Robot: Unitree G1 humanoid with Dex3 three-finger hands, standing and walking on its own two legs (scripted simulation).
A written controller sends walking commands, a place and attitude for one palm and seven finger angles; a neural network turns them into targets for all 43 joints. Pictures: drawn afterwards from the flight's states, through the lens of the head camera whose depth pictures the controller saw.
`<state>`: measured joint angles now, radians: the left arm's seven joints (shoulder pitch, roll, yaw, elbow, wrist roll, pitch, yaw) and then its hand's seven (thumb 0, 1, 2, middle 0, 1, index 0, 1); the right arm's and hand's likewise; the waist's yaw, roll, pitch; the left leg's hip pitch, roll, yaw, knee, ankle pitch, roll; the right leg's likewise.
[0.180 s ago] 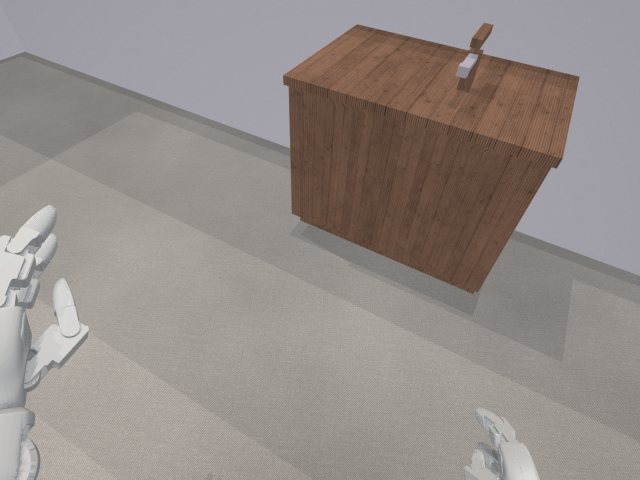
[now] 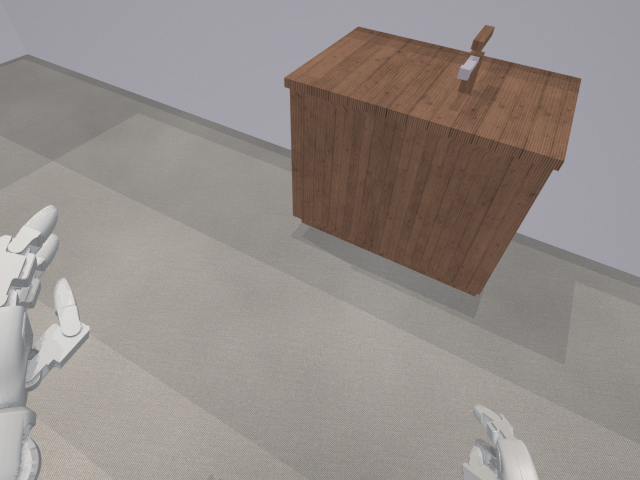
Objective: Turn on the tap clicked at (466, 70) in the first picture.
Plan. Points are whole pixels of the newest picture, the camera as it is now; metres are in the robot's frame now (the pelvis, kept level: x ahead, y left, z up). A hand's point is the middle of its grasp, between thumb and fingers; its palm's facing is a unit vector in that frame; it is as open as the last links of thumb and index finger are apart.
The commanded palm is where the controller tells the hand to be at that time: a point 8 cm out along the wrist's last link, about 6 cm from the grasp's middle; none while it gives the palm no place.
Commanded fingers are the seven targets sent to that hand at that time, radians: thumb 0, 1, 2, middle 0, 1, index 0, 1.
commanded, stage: stand and wait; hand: left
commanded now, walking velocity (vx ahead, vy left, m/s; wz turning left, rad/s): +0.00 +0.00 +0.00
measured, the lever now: (464, 72) +1.10 -0.32 +0.03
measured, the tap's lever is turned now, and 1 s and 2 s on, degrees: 0 0 0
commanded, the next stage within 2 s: look at it before walking up in 0.08 s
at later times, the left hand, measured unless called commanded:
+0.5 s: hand (85, 331) +0.21 +0.24 +0.15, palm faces +0.40 -0.84 -0.38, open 7.4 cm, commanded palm +0.17 +0.28 +0.18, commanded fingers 0.00 0.90 0.90 -0.20 -0.30 -0.20 -0.30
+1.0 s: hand (121, 225) +0.33 +0.25 +0.17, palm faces +0.41 -0.82 -0.40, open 7.4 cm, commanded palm +0.28 +0.28 +0.18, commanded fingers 0.00 0.90 0.90 -0.20 -0.30 -0.20 -0.30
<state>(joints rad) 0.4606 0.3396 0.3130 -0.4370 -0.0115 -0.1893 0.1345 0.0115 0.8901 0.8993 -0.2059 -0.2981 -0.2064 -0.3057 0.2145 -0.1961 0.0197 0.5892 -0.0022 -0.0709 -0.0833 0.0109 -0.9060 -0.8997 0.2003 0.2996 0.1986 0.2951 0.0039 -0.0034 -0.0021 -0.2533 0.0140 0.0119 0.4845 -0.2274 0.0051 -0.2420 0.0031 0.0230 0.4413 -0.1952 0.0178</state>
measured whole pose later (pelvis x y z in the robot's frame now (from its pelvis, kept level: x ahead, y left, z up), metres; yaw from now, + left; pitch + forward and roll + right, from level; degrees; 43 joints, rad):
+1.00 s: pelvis +0.11 +0.01 -0.01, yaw +0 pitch +0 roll +0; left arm 0.45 0.37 0.37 -0.50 -0.01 -0.21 0.17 0.01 0.89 0.90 -0.20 -0.30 -0.20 -0.31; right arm 0.19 -0.15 0.01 0.62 0.00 -0.08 -0.06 0.01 -0.91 -0.90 0.20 0.30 0.20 0.29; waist 0.00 -0.03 0.04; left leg -0.23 0.08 0.15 0.56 -0.32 0.00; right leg -0.51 -0.05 -0.06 1.19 -0.46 0.01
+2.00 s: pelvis +0.34 -0.07 -0.02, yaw -5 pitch +0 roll +2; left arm 0.42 0.35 0.36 -0.48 -0.03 -0.17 0.14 0.01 0.89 0.90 -0.21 -0.30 -0.21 -0.31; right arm 0.12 -0.18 0.03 0.58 0.00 -0.04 -0.02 0.01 -0.90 -0.90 0.20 0.30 0.20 0.30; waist 0.04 0.06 0.10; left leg -0.46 0.10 0.07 1.08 -0.50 -0.08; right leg -0.36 -0.01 -0.09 0.66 -0.30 -0.07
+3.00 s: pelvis +0.26 -0.05 +0.00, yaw -40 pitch -1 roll -1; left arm 0.46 0.35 0.37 -0.47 -0.02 -0.20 0.14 0.01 0.89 0.90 -0.21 -0.30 -0.21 -0.31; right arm 0.24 -0.21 -0.03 0.55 0.01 -0.03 -0.04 0.01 -0.91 -0.90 0.20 0.30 0.19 0.29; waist 0.01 0.02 0.03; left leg -0.26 0.12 0.09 0.53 -0.24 -0.04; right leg -0.46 0.03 -0.04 0.94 -0.43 0.03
